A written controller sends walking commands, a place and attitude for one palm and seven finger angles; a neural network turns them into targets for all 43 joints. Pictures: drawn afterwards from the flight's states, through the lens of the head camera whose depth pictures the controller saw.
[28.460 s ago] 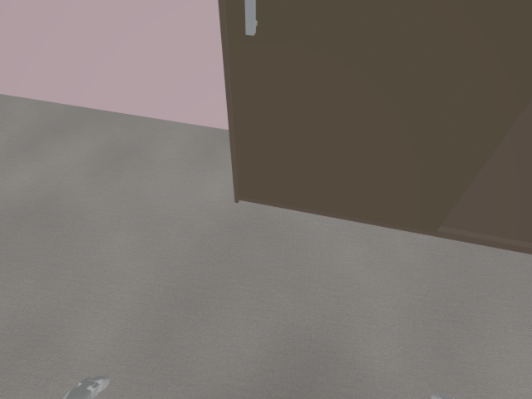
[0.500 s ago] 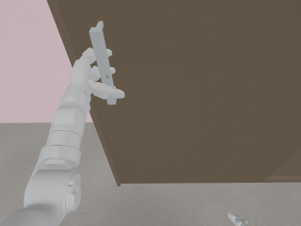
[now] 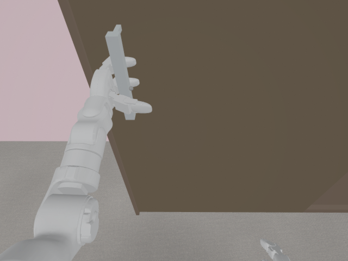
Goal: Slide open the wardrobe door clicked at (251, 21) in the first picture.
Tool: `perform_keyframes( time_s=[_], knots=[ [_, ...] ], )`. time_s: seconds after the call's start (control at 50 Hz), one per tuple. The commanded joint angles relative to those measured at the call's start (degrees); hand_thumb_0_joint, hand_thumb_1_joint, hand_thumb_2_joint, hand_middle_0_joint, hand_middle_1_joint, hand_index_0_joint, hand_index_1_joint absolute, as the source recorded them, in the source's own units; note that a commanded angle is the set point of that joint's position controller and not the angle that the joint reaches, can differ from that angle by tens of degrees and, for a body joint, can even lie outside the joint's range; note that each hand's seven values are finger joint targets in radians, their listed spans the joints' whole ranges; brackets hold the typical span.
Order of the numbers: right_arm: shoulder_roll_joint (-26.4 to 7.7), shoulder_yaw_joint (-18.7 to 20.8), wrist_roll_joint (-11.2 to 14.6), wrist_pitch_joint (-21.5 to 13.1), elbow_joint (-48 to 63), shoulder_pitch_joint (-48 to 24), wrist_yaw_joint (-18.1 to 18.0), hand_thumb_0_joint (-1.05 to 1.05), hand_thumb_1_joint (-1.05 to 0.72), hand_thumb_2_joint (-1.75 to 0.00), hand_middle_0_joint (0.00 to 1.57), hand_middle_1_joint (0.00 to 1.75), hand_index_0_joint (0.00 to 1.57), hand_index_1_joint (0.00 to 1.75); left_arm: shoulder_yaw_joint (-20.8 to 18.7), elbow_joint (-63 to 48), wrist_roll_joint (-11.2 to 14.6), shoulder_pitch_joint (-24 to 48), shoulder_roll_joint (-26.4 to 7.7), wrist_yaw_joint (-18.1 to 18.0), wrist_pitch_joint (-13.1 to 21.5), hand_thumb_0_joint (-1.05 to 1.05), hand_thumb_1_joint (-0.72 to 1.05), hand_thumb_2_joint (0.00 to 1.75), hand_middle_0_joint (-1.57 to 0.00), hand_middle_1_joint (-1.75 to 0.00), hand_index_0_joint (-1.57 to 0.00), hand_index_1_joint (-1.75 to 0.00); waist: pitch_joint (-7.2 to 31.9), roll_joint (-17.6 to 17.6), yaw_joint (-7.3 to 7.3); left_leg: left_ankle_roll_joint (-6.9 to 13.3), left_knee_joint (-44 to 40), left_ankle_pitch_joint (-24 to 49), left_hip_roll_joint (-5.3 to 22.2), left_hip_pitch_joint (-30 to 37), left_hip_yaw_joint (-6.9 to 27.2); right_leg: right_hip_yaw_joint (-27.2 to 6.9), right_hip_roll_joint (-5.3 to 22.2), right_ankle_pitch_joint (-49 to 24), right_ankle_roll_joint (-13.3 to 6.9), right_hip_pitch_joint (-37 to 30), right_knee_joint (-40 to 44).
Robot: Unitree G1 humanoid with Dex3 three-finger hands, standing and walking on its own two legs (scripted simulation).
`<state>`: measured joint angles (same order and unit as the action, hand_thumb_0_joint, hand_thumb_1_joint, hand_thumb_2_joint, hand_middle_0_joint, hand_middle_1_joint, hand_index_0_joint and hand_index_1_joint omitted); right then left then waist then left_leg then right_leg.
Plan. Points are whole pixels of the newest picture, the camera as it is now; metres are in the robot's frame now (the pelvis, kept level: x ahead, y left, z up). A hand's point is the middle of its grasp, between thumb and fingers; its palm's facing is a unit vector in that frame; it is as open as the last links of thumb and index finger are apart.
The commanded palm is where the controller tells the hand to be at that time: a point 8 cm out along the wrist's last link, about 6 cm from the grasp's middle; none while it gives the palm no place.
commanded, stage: slide the fingers in behind the handle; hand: left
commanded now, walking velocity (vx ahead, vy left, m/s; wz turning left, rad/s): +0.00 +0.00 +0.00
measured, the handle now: (124, 76) +0.49 +0.15 +0.19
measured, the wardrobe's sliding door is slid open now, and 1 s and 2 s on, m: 0.00 0.00 0.00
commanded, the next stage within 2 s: grip the handle and tug to test in 0.34 s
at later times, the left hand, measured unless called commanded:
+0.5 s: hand (132, 88) +0.44 +0.12 +0.19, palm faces +0.02 -1.00 +0.00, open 13.9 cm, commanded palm +0.41 +0.17 +0.20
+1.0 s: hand (130, 88) +0.44 +0.12 +0.19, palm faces +0.03 -1.00 +0.00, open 7.4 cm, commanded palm +0.41 +0.18 +0.20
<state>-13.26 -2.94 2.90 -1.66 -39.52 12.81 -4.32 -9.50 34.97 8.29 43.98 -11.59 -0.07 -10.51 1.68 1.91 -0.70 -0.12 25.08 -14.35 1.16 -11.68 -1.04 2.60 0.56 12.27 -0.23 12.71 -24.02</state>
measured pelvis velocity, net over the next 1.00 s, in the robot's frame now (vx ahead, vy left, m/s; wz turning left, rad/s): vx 0.00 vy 0.00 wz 0.00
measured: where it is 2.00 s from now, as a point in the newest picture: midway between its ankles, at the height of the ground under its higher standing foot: outside the picture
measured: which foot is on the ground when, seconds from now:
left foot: down 0.00-1.00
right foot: down 0.00-1.00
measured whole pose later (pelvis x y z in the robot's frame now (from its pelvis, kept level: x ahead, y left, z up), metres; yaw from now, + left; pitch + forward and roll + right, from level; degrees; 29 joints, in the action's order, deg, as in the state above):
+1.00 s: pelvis +0.00 +0.00 +0.00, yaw +0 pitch +1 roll +0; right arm -13.0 -3.0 2.9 -1.8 -39.3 12.8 -4.4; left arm -9.3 36.3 7.5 44.7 -12.0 -0.2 -9.8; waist 1.5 1.4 -0.9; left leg 0.1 25.1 -14.5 1.1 -11.8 -1.3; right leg 2.3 0.6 12.1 0.0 12.7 -23.6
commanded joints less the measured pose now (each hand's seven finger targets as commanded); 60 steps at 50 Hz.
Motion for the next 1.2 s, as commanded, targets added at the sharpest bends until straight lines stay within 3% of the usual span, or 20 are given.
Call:
perform_keyframes(
  time_s=[0.0, 0.04, 0.08, 0.14, 0.16, 0.24, 0.26, 0.32, 0.34, 0.36, 0.38, 0.42, 0.62, 0.7, 0.78, 0.8, 0.84, 0.96, 1.02, 1.18],
  knots=[
    [-6.62, 2.68, -0.09, -3.05, 7.03, -3.2, -0.67, 0.0, -0.9, -0.9, 0.2, 0.3, 0.2, 0.3, -1.2, -13.08, 0.1, 30.07, -9.04, 0.26, 4.61, 0.0, -0.5, 0.3, -0.3, -1.2, -0.3, -1.2, 17.95, -3.16, -0.41, 2.21, -1.27, 15.84, -0.81, 6.26, 0.16, -0.4, -1.08, -16.61, -1.19, -6.36, 2.05],
    [-6.96, 2.66, -0.05, -2.76, 7.07, -3.11, -0.73, 0.0, -0.9, -0.9, 0.2, 0.3, 0.2, 0.3, -2.19, -12.46, 0.29, 29.69, -10.5, 0.41, 4.87, 0.0, -0.5, 0.3, -0.3, -1.2, -0.3, -1.2, 17.78, -3.1, -0.22, 2.13, -1.61, 15.26, -0.79, 5.71, 0.27, -0.4, -1.02, -15.88, -1.18, -6.88, 2.21],
    [-6.66, 2.53, 0.05, -2.89, 7.01, -3.27, -0.77, 0.0, -0.9, -0.9, 0.2, 0.3, 0.2, 0.3, -0.38, -11.77, 0.44, 31.26, -8.29, 0.72, 4.62, 0.0, -0.5, 0.3, -0.3, -1.2, -0.3, -1.2, 16.72, -3.08, -0.9, 2.12, -1.59, 13.98, -0.86, 5.55, 0.31, -0.33, -1.07, -14.67, -1.1, -5.62, 2.41],
    [-7.04, 2.63, 0.01, -2.78, 6.79, -3.04, -0.94, 0.0, -0.9, -0.9, 0.2, 0.3, 0.2, 0.3, -3.32, -10.0, 0.46, 30.24, -11.46, 0.26, 4.59, 0.0, -0.5, 0.3, -0.3, -1.2, -0.3, -1.2, 16.62, -3.75, -0.27, 2.21, -1.94, 12.85, -0.78, 4.93, 0.53, -0.49, -1.04, -12.87, -1.09, -5.74, 2.81],
    [-6.94, 2.39, -0.04, -2.8, 6.77, -3.05, -0.99, 0.0, -0.9, -0.9, 0.2, 0.3, 0.2, 0.3, -2.07, -9.53, 0.46, 30.82, -10.23, 0.42, 4.52, 0.0, -0.5, 0.3, -0.3, -1.2, -0.3, -1.2, 15.74, -4.31, -0.56, 2.3, -2.09, 12.63, -0.84, 4.36, 0.44, -0.47, -0.99, -12.88, -1.04, -5.67, 2.85],
    [-7.07, 2.6, -0.05, -3.02, 6.55, -2.2, -1.02, 0.0, -0.9, -0.9, 0.2, 0.3, 0.2, 0.3, -2.29, -9.24, -0.06, 32.71, -11.27, 0.23, 5.63, 0.0, -0.5, 0.3, -0.3, -1.2, -0.3, -1.2, 16.72, -3.14, -0.89, 2.24, -2.03, 12.6, -0.68, 4.83, 0.6, -0.52, -0.96, -12.33, -1.07, -5.37, 2.78],
    [-6.66, 2.6, 0.02, -3.2, 6.7, -2.41, -0.96, 0.0, -0.9, -0.9, 0.2, 0.3, 0.2, 0.3, -0.39, -10.26, -0.17, 33.5, -9.02, 0.4, 6.01, 0.0, -0.5, 0.3, -0.3, -1.2, -0.3, -1.2, 17.21, -1.02, -1.15, 2.19, -1.68, 13.33, -0.81, 5.69, 0.42, -0.59, -1.02, -13.02, -1.21, -4.9, 2.52],
    [-7.03, 2.88, -0.1, -3.68, 6.52, -1.42, -0.82, 0.0, -0.9, -0.9, 0.2, 0.3, 0.2, 0.3, -0.46, -10.11, 0.17, 33.41, -8.82, 0.3, 7.05, 0.0, -0.5, 0.3, -0.3, -1.2, -0.3, -1.2, 18.99, -2.25, -1.04, 1.95, -1.48, 15.24, -0.61, 6.5, 0.88, -0.17, -1.22, -14.49, -1.31, -5.64, 1.92],
    [-7.1, 2.99, -0.03, -3.72, 6.27, -1.43, -0.8, 0.0, -0.9, -0.9, 0.2, 0.3, 0.2, 0.3, -1.95, -10.47, 0.37, 33.78, -10.5, 0.17, 7.38, 0.0, -0.5, 0.3, -0.3, -1.2, -0.3, -1.2, 19.69, -2.21, -0.98, 1.96, -1.39, 15.3, -0.55, 6.76, 0.82, -0.36, -1.29, -14.82, -1.31, -5.76, 1.99],
    [-6.9, 2.95, -0.07, -3.92, 6.46, -1.56, -0.68, 0.0, -0.9, -0.9, 0.2, 0.3, 0.2, 0.3, -1.02, -10.4, 0.64, 32.63, -8.72, 0.39, 7.31, 0.0, -0.5, 0.3, -0.3, -1.2, -0.3, -1.2, 19.97, -2.91, -0.68, 1.98, -1.45, 15.55, -0.65, 6.58, 0.72, -0.3, -1.39, -15.28, -1.28, -6.08, 1.82],
    [-7.06, 2.96, -0.08, -3.88, 6.11, -1.31, -0.74, 0.0, -0.9, -0.9, 0.2, 0.3, 0.2, 0.3, -2.17, -10.17, 0.47, 33.22, -10.35, 0.24, 7.42, 0.0, -0.5, 0.3, -0.3, -1.2, -0.3, -1.2, 19.76, -2.76, -0.71, 1.85, -1.45, 15.51, -0.58, 6.29, 0.67, -0.25, -1.37, -15.33, -1.35, -6.18, 1.76],
    [-7.06, 3.05, -0.08, -4.03, 6.25, -1.12, -0.51, 0.0, -0.9, -0.9, 0.2, 0.3, 0.2, 0.3, -0.69, -11.17, 0.1, 33.06, -8.9, 0.13, 7.65, 0.0, -0.5, 0.3, -0.3, -1.2, -0.3, -1.2, 19.87, -1.94, -0.77, 1.79, -1.4, 17.07, -0.55, 7.01, 0.78, -0.03, -1.32, -16.28, -1.39, -6.35, 1.55],
    [-7.18, 3.1, 0.01, -3.38, 6.59, -1.99, -0.34, 0.0, -0.9, -0.9, 0.2, 0.3, 0.2, 0.3, -3.07, -12.02, -0.06, 28.49, -10.89, 0.22, 5.75, 0.0, -0.03, 0.5, -0.35, -1.27, -0.35, -1.27, 17.98, -2.74, 0.3, 2.0, -1.58, 17.63, -0.54, 6.01, 0.01, -0.13, -1.22, -17.6, -1.4, -7.5, 1.92],
    [-6.68, 2.89, 0.17, -3.22, 6.85, -2.45, -0.32, 0.0, -0.9, -0.9, 0.2, 0.3, 0.2, 0.3, -0.23, -12.58, 0.0, 29.47, -7.62, 0.39, 4.58, 0.0, 0.15, 0.58, -0.37, -1.29, -0.37, -1.29, 16.32, -2.21, -0.56, 1.9, -1.69, 16.28, -0.47, 5.95, 0.17, -0.07, -1.35, -16.13, -1.36, -5.62, 2.21],
    [-6.86, 2.84, -0.04, -2.97, 6.88, -2.74, -0.64, 0.0, -0.9, -0.9, 0.2, 0.3, 0.2, 0.3, -1.89, -13.04, 0.31, 30.29, -9.44, 0.01, 4.13, 0.0, 0.34, 0.66, -0.39, -1.32, -0.39, -1.32, 17.39, -3.63, -0.46, 2.0, -1.67, 15.92, -0.6, 5.96, 0.28, -0.18, -1.29, -15.97, -1.3, -6.32, 2.19],
    [-6.7, 2.74, -0.05, -3.04, 7.07, -2.87, -0.58, 0.0, -0.9, -0.9, 0.2, 0.3, 0.2, 0.3, -1.15, -13.16, 0.46, 29.98, -8.21, 0.1, 4.07, 0.0, 0.39, 0.68, -0.4, -1.33, -0.4, -1.33, 17.35, -3.98, -0.35, 2.04, -1.66, 16.32, -0.65, 6.03, 0.33, -0.13, -1.27, -16.37, -1.31, -6.31, 2.13],
    [-6.93, 2.73, -0.17, -2.88, 7.05, -2.9, -0.71, 0.0, -0.9, -0.9, 0.2, 0.3, 0.2, 0.3, -2.98, -12.87, 0.41, 29.79, -10.64, -0.12, 4.44, 0.0, 0.48, 0.72, -0.41, -1.34, -0.41, -1.34, 17.68, -4.47, 0.01, 2.08, -1.78, 16.02, -0.65, 5.6, 0.32, -0.22, -1.13, -16.03, -1.18, -7.02, 2.15],
    [-6.49, 2.62, -0.09, -2.95, 7.11, -2.9, -0.76, 0.0, -0.9, -0.9, 0.2, 0.3, 0.2, 0.3, -0.57, -12.94, -0.36, 31.68, -8.75, 0.03, 5.28, 0.0, 0.76, 0.84, -0.44, -1.38, -0.44, -1.38, 17.73, -1.87, -0.71, 2.06, -1.44, 15.74, -0.68, 6.4, 0.36, -0.34, -1.09, -15.58, -1.3, -5.93, 2.13],
    [-6.92, 2.78, -0.05, -2.76, 6.84, -2.57, -0.86, 0.0, -0.9, -0.9, 0.2, 0.3, 0.2, 0.3, -1.31, -11.66, -0.01, 31.49, -9.85, 0.45, 5.43, 0.0, 0.9, 0.9, -0.45, -1.4, -0.45, -1.4, 18.58, -2.18, -0.78, 1.88, -1.39, 16.5, -0.65, 6.75, 0.53, -0.19, -1.13, -16.13, -1.38, -6.55, 2.02],
    [-6.64, 2.82, -0.16, -3.03, 7.2, -2.7, -0.45, 0.0, -0.9, -0.9, 0.2, 0.3, 0.2, 0.3, -2.45, -13.81, 0.59, 29.46, -9.54, 0.19, 5.5, 0.0, 0.9, 0.9, -0.45, -1.4, -0.45, -1.4, 19.56, -2.9, 0.13, 1.92, -1.28, 18.52, -0.72, 6.55, 0.21, -0.17, -1.27, -18.91, -1.41, -7.92, 1.57]
  ],
)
